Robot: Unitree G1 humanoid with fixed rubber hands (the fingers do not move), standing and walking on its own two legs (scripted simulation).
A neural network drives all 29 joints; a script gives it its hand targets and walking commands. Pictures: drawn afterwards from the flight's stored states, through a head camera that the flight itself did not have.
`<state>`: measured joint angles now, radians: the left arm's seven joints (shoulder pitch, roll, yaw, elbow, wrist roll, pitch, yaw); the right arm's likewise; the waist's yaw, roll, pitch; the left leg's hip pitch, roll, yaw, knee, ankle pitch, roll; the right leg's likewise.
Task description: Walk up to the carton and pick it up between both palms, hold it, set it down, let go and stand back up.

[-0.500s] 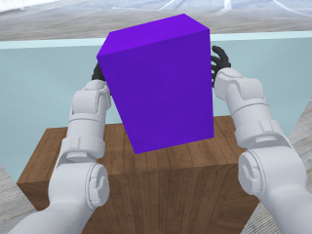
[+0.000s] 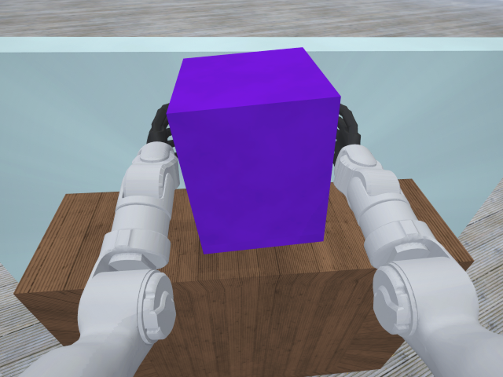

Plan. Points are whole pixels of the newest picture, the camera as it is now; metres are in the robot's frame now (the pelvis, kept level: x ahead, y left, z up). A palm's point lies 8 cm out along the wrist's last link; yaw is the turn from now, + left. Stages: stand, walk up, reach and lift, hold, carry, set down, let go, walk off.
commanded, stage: set down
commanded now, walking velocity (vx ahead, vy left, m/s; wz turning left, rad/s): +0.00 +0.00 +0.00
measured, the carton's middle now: (253, 150) +0.44 +0.02 +0.19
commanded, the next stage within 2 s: none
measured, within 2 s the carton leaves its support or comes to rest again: neither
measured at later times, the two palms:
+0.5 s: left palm (161, 154) +0.41 +0.16 +0.20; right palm (344, 152) +0.42 -0.13 +0.20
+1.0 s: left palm (167, 159) +0.44 +0.16 +0.17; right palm (336, 153) +0.45 -0.13 +0.17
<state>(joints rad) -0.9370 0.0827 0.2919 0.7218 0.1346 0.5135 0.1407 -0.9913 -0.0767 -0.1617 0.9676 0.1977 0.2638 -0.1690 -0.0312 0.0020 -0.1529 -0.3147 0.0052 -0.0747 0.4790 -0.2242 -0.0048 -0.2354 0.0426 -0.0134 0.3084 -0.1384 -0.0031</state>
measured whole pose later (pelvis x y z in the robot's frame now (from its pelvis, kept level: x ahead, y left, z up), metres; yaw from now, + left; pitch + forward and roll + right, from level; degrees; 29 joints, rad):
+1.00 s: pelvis +0.02 +0.00 +0.00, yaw +0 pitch +5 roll -3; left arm -0.92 0.04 0.27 0.83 0.13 0.36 0.19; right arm -1.03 -0.13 -0.16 1.16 0.08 0.10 -0.09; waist 0.02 0.02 -0.13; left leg -0.31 0.01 -0.07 0.48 -0.25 0.00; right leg -0.23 0.04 -0.01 0.30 -0.16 0.00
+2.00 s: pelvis +0.03 +0.00 +0.00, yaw +0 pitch +6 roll -2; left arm -0.92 -0.01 0.35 0.91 0.14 0.25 0.20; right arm -0.98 -0.09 -0.47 1.19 -0.24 0.02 0.02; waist 0.08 0.02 -0.11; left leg -0.32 0.01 -0.07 0.48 -0.26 -0.01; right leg -0.23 0.04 -0.02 0.30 -0.18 0.00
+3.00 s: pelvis +0.04 -0.02 +0.00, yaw +1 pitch +16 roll -1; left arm -0.86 -0.03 0.42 0.91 0.17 0.00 0.16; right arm -0.94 -0.01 -0.58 1.12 -0.37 -0.19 0.01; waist 0.11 0.02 -0.10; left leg -0.49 0.01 -0.07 0.48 -0.22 -0.03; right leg -0.43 0.04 -0.02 0.35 -0.20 -0.03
